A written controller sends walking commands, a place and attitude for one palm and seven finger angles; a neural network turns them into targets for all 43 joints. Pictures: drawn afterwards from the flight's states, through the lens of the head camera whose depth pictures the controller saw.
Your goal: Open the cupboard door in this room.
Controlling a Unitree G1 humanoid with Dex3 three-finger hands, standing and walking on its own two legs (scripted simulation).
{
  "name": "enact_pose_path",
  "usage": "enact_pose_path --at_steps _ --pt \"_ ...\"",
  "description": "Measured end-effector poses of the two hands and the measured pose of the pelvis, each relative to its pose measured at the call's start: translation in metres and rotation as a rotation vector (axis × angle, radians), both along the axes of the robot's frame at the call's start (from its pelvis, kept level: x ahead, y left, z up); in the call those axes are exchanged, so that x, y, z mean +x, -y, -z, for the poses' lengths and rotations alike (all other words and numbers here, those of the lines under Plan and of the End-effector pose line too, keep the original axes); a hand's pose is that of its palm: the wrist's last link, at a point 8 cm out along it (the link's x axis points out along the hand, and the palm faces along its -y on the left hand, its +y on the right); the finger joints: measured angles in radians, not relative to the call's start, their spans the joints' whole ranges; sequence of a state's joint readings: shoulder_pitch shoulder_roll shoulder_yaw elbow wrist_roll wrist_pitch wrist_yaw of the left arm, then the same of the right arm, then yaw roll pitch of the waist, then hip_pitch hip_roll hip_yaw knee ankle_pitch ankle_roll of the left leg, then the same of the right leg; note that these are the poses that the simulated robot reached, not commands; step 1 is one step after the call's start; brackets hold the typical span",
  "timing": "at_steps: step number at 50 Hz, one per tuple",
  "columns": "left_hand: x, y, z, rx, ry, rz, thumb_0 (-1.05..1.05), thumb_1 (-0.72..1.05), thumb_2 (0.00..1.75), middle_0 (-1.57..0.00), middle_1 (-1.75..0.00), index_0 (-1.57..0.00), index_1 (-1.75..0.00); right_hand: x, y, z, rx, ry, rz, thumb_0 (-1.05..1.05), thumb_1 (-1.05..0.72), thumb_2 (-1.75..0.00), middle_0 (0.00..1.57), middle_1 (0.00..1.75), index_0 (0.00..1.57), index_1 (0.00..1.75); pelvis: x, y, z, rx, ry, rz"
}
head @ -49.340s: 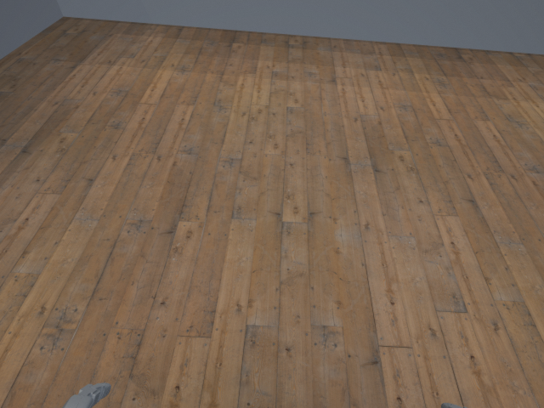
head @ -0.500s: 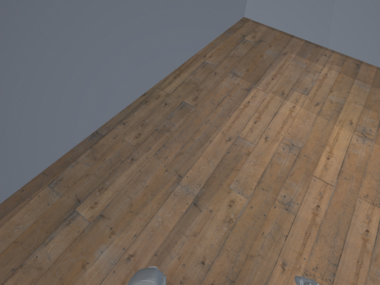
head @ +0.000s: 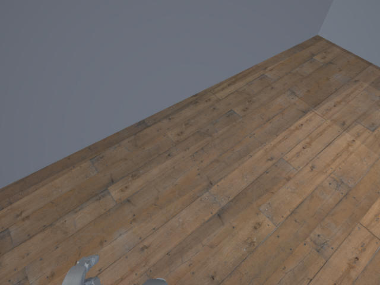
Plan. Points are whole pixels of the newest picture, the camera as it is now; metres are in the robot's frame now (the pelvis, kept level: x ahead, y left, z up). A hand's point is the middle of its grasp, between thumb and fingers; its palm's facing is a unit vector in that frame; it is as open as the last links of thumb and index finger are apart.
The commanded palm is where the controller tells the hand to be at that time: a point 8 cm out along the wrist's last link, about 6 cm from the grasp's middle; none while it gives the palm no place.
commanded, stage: turn to face it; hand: left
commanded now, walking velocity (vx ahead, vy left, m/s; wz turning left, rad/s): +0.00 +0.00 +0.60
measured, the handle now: out of the picture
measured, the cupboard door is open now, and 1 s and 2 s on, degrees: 48 48 48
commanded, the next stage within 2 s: none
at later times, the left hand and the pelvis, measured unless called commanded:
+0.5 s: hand out of the picture +0.03 +0.23 -0.16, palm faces +0.33 -0.91 -0.25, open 7.4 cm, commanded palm none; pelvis +0.02 +0.00 +0.01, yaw +19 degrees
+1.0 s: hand out of the picture -0.03 +0.16 -0.17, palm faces +0.60 -0.77 -0.20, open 7.4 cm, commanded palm none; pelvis +0.04 -0.03 +0.00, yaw +37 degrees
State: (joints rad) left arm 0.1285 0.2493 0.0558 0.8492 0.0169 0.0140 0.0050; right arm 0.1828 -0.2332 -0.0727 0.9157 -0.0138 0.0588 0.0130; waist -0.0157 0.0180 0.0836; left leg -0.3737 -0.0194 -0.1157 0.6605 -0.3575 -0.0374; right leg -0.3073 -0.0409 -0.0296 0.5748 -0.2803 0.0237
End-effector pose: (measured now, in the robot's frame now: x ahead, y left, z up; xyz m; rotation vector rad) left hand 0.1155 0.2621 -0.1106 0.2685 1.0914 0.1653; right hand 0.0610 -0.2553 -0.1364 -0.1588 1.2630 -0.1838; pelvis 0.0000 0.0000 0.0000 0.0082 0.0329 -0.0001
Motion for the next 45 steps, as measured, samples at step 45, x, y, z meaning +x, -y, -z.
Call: enact_pose_path --at_steps 45 --pt "-0.146 0.067 0.005 -0.097 -0.097 -0.604 0.0 0.9 0.9 -0.2 -0.3 -0.2 -0.3 0.2 -0.042 -0.022 0.002 0.035 -0.6 0.01 -0.91 -0.9 0.2 0.3 0.2 0.29 0.047 0.04 -0.014 0.037 0.013 -0.581"
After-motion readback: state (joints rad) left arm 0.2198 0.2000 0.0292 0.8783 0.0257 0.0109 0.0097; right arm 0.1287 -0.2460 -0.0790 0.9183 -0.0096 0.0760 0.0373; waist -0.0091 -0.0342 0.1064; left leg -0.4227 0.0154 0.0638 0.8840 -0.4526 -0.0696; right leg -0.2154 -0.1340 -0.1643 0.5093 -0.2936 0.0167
